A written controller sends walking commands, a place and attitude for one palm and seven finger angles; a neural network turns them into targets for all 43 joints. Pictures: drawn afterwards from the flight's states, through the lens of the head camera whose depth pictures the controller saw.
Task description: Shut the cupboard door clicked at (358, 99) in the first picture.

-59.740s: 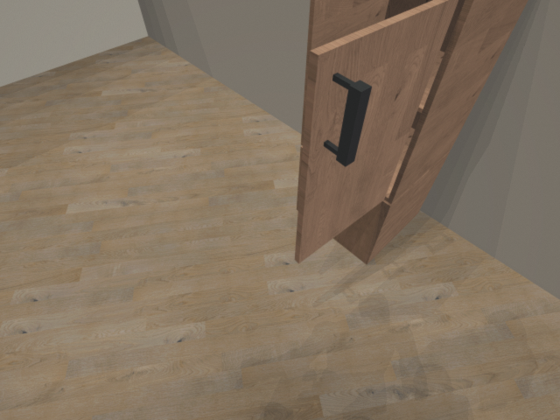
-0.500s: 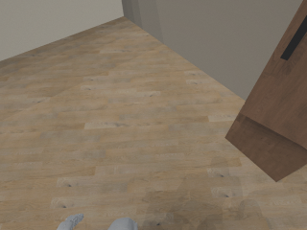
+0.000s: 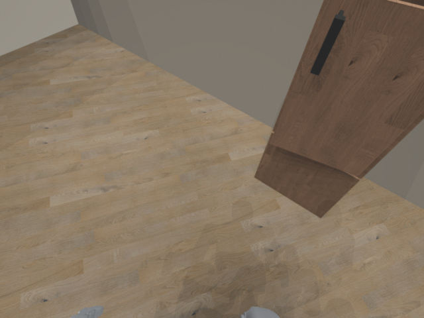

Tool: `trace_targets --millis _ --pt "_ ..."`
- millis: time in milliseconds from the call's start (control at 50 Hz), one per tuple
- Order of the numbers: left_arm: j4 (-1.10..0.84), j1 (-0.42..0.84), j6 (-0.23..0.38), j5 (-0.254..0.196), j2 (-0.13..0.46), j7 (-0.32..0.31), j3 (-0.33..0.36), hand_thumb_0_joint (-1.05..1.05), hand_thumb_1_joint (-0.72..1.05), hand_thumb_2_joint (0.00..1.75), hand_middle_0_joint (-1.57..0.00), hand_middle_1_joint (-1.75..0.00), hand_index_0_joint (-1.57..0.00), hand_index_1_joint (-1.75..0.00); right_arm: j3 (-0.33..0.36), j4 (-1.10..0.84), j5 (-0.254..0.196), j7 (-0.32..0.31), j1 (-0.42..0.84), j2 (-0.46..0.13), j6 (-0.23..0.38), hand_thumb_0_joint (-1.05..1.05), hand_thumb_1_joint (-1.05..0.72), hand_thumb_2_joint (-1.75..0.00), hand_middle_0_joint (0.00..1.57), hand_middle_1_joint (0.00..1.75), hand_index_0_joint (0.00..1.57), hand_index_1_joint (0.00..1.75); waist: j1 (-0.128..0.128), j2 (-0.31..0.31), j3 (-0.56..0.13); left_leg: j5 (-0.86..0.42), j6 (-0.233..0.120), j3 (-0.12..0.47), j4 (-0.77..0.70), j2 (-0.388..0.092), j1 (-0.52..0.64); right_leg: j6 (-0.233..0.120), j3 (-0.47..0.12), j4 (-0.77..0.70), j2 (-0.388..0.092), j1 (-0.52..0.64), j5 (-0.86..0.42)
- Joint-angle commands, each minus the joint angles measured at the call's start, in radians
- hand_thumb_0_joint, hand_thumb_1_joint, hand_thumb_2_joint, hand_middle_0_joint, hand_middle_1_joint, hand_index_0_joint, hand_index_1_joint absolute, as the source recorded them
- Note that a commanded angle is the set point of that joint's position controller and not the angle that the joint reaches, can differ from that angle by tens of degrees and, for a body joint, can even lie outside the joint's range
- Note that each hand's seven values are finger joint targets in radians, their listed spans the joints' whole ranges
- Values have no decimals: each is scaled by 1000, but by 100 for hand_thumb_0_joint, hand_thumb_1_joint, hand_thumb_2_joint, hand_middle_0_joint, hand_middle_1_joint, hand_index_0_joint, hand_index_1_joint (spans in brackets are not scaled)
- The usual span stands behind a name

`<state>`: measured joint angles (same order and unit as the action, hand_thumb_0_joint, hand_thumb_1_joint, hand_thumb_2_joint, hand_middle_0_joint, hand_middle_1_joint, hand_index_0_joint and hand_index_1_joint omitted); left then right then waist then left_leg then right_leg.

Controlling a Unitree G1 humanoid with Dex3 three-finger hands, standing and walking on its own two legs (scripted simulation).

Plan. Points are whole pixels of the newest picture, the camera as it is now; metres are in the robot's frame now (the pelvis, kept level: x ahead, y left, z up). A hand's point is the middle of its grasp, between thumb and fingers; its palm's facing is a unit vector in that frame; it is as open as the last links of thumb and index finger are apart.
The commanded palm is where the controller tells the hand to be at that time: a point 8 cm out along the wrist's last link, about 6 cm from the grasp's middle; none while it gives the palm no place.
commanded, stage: turn to face it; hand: left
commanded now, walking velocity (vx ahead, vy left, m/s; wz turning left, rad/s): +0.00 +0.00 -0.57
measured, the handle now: (327, 43) +0.77 -0.26 +0.13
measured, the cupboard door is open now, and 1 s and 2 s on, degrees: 12 12 12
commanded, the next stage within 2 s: take the last steps up to it in 0.50 s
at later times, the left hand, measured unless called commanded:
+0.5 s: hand out of the picture +0.14 +0.16 -0.19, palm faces -0.18 -0.97 -0.18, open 7.4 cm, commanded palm none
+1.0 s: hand (166, 296) +0.18 +0.10 -0.17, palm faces -0.32 -0.92 -0.20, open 7.4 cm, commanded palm none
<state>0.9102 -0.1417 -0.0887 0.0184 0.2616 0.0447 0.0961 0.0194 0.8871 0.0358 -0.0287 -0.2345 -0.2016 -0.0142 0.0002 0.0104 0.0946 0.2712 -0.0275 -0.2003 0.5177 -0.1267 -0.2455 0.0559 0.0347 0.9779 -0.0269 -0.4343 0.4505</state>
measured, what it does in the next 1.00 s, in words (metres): steps on the spot, turning right: right foot, then left foot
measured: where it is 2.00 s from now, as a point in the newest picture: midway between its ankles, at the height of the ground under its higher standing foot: (252, 294)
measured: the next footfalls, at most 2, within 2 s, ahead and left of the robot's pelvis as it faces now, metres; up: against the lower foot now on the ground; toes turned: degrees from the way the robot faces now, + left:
right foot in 0.16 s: +0.01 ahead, -0.15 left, +0.00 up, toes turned -10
left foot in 0.50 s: +0.10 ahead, +0.08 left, +0.00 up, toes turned -9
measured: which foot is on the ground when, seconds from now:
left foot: down 0.00-0.16, up 0.18-0.48, down 0.50-0.90, up 0.92-1.00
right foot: up 0.00-0.14, down 0.16-0.50, up 0.52-0.88, down 0.90-1.00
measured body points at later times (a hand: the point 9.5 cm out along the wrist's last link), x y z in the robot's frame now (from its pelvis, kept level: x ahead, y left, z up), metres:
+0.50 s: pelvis +0.02 -0.01 -0.02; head +0.05 +0.00 +0.43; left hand +0.15 +0.21 -0.17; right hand +0.02 -0.28 -0.15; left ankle +0.06 +0.09 -0.75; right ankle -0.03 -0.15 -0.74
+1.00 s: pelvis +0.05 -0.05 -0.01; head +0.05 -0.06 +0.44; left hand +0.20 +0.15 -0.15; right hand -0.07 -0.29 -0.16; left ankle +0.06 +0.07 -0.70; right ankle -0.02 -0.14 -0.74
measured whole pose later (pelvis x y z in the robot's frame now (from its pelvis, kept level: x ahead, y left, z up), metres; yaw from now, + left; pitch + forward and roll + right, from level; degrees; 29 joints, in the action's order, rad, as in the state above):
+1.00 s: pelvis +0.05 -0.05 -0.01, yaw -21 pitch +0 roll -1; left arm 0.99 -0.22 0.00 0.02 0.19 0.03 0.07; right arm 0.06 1.06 0.03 -0.01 -0.34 -0.25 -0.05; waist -0.02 -0.04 0.01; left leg 0.49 0.02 -0.08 0.94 -0.10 -0.39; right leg -0.04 0.06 0.47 0.02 -0.17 0.30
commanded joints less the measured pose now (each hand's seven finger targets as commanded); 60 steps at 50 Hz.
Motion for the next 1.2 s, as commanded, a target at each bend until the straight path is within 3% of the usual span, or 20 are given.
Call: trace_targets --millis 0,100,140,180,260,360,420,440,460,480,580,740,840,860,880,900,940,1020,1120,1180 --pt "-102 60 29 3 30 -4 -5 0 90 90 -20 -30 -20 -30 75 -26 -2 -6 -68 -225 14 0 -90 -90 20 30 20 30 -48 -223 -132 -420 -97 134 -132 -245 146 -11 44 -131 10 11 12" --pt "-69 -56 49 6 80 -18 2 0 90 90 -20 -30 -20 -30 83 -26 -16 8 -29 -231 6 0 -90 -90 20 30 20 30 22 -122 -162 -273 2 58 63 -203 -5 -65 31 -551 0 325 -267" --pt "-40 -147 70 9 235 -42 25 0 90 90 -20 -30 -20 -30 53 -95 -22 18 42 -119 -6 0 -90 -90 20 30 20 30 76 258 -131 372 101 21 451 28 -362 -244 -407 -660 -364 442 -685" --pt "-39 -116 71 5 218 -63 29 0 90 90 -20 -30 -20 -30 53 -87 -23 2 75 -131 -24 0 -90 -90 20 30 20 30 57 294 -116 326 97 182 633 23 -437 -291 -422 -652 -322 382 -646" --pt "-80 14 73 6 145 -63 4 0 90 90 -20 -30 -20 -30 49 -32 -19 14 -5 -122 -21 0 -90 -90 20 30 20 30 -17 143 -149 157 112 156 531 30 -290 -236 -208 -609 -203 303 -610" --pt "-50 -27 72 10 162 -57 11 0 90 90 -20 -30 -20 -30 45 -36 -24 12 8 -102 -13 0 -90 -90 20 30 20 30 1 142 -130 159 103 135 290 76 -210 -248 -274 -601 -200 291 -589" --pt "-40 0 66 0 145 -58 8 0 90 90 -20 -30 -20 -30 41 -3 -24 2 -73 -103 0 0 -90 -90 20 30 20 30 -41 133 -146 -40 93 130 9 95 -13 -183 -266 -523 -155 214 -543" --pt "-42 -9 61 -5 108 -57 1 0 90 90 -20 -30 -20 -30 44 7 -23 0 -99 -131 10 0 -90 -90 20 30 20 30 -44 39 -150 -126 68 201 -101 35 85 -135 -227 -461 -102 129 -415" --pt "-49 -61 53 -11 49 -51 -10 0 90 90 -20 -30 -20 -30 55 4 -8 -4 -110 -215 18 0 -90 -90 20 30 20 30 -31 -212 -165 -264 -13 398 -142 -146 165 -76 -136 -327 23 11 -158" --pt "-61 -63 52 -10 32 -49 -15 0 90 90 -20 -30 -20 -30 62 -8 -1 -9 -129 -260 15 0 -90 -90 20 30 20 30 -42 -290 -162 -323 -118 523 -193 -294 127 -49 -51 -155 62 -16 130" --pt "-19 -29 35 1 29 -32 -8 0 90 90 -20 -30 -20 -30 41 -13 4 -22 -13 -183 20 0 -90 -90 20 30 20 30 -2 -160 -91 -326 -124 343 -208 -193 29 -29 -70 52 9 -20 45" --pt "-31 63 46 12 16 6 -17 0 90 90 -20 -30 -20 -30 74 59 7 -10 -135 -214 28 0 -90 -90 20 30 20 30 -75 -159 -82 170 -110 349 -301 -244 128 -47 -2 -197 -1 -35 7" --pt "31 -86 63 12 25 11 -7 0 90 90 -20 -30 -20 -30 79 79 2 0 -80 -215 27 0 -90 -90 20 30 20 30 0 -93 -99 207 -47 221 -160 -180 -55 -73 60 -552 53 311 -156" --pt "55 -154 70 14 62 3 7 0 90 90 -20 -30 -20 -30 75 75 -3 4 -58 -188 28 0 -90 -90 20 30 20 30 39 5 -95 251 -10 145 -50 -117 -182 -98 -7 -649 1 446 -81" --pt "75 -236 79 21 147 -13 22 0 90 90 -20 -30 -20 -30 56 45 -16 9 -19 -113 30 0 -90 -90 20 30 20 30 82 236 -92 336 47 14 200 24 -389 -194 -327 -791 -210 561 143" --pt "80 -267 77 11 190 -23 26 0 90 90 -20 -30 -20 -30 46 -7 -11 14 96 -110 28 0 -90 -90 20 30 20 30 122 242 -21 382 50 73 416 72 -495 -285 -488 -869 -322 475 212" --pt "80 -197 93 8 124 -42 14 0 90 90 -20 -30 -20 -30 58 9 -8 15 96 -130 25 0 -90 -90 20 30 20 30 62 207 34 256 43 168 569 23 -534 -319 -477 -870 -298 392 205" --pt "81 -136 128 5 63 -44 -18 0 90 90 -20 -30 -20 -30 47 51 -1 32 13 -86 28 0 -90 -90 20 30 20 30 -12 91 -13 94 67 128 490 18 -407 -280 -179 -781 -195 365 -270" --pt "128 -157 134 6 70 -45 -25 0 90 90 -20 -30 -20 -30 38 37 -7 36 30 -67 37 0 -90 -90 20 30 20 30 -21 92 -12 42 51 91 240 35 -278 -273 -149 -757 -190 347 -374" --pt "142 -128 130 -2 69 -42 -21 0 90 90 -20 -30 -20 -30 43 80 -3 27 -88 -82 53 0 -90 -90 20 30 20 30 -85 43 -38 -66 37 51 60 79 -25 -231 -99 -612 -144 271 -392"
